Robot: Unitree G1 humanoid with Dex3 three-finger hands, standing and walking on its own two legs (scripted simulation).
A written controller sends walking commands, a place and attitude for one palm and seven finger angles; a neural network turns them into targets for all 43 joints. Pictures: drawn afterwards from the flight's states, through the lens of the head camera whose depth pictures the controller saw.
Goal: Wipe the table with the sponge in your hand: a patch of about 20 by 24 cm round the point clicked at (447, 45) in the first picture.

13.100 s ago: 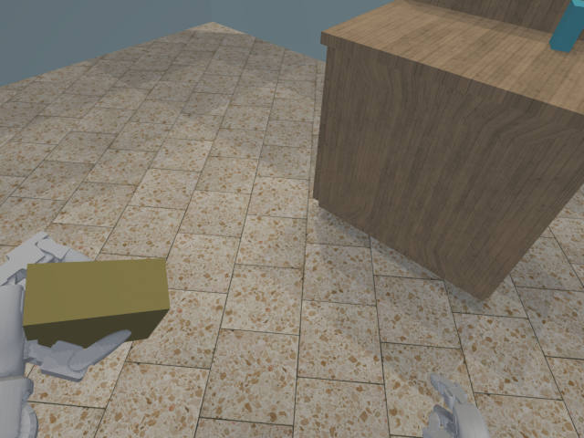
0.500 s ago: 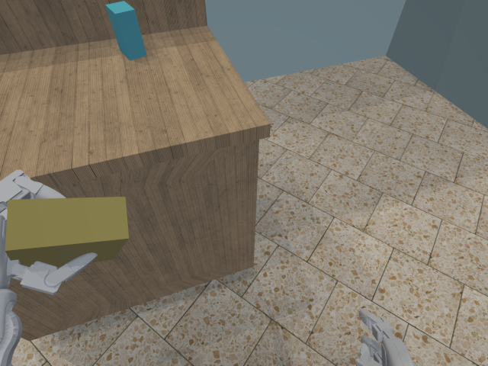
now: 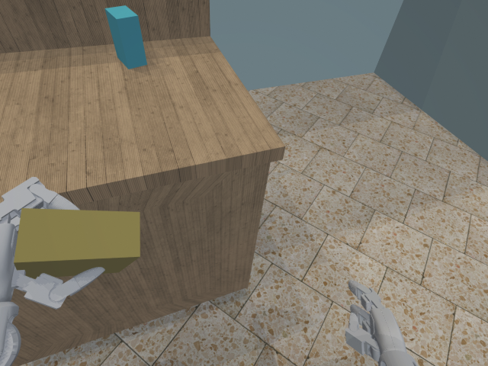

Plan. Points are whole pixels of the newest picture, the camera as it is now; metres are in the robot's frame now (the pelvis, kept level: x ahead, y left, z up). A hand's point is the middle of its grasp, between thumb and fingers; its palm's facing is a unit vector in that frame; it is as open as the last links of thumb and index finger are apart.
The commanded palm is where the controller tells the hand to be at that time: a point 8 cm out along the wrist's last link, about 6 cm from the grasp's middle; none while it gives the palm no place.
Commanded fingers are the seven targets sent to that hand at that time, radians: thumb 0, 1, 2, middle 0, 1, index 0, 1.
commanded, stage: shuffle to correct the standing spot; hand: left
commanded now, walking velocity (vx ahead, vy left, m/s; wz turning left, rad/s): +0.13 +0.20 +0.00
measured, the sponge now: (96, 245) +0.23 +0.21 +0.14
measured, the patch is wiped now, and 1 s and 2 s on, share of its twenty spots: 0.00 0.00 0.00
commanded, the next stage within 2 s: none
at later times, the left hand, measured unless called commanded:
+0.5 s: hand (22, 213) +0.25 +0.29 +0.17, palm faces +0.39 -0.78 -0.49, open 9.8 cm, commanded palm +0.18 +0.33 +0.19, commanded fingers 0.00 0.10 1.30 -1.20 -1.60 -1.20 -1.60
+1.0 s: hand out of the picture +0.25 +0.35 +0.18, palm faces +0.40 -0.78 -0.49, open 9.8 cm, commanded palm +0.19 +0.40 +0.19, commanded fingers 0.00 0.10 1.30 -1.20 -1.60 -1.20 -1.60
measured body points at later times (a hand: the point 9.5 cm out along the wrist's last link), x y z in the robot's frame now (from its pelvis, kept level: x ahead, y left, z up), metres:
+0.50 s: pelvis +0.01 +0.05 -0.02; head +0.02 +0.04 +0.42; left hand +0.22 +0.33 +0.20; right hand +0.16 -0.15 -0.12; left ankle +0.06 +0.20 -0.72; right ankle +0.03 -0.01 -0.73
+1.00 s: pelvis +0.03 +0.12 -0.02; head +0.04 +0.09 +0.43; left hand +0.22 +0.39 +0.21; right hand +0.22 -0.11 -0.10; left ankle +0.06 +0.27 -0.72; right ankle +0.06 +0.06 -0.73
